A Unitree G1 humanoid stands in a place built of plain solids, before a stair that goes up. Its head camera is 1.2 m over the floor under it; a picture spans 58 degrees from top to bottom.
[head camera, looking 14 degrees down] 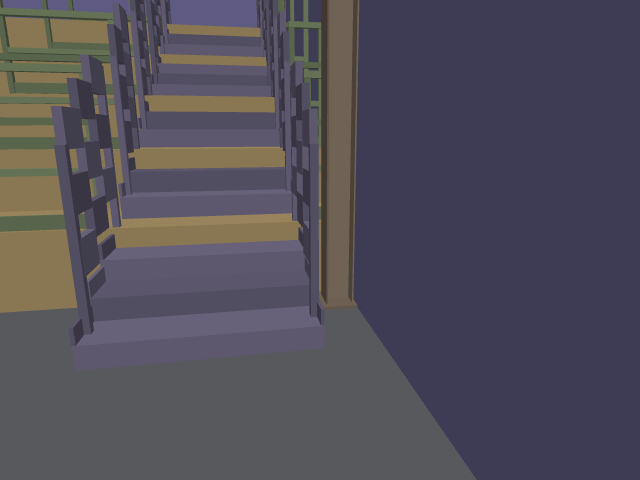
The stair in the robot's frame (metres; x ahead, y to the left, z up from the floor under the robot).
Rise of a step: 0.14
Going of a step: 0.30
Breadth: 1.32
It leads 11 degrees to the left of straight ahead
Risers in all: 4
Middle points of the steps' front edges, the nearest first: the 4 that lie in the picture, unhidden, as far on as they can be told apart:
2.13 0.62 0.14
2.43 0.68 0.28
2.72 0.73 0.42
3.02 0.79 0.56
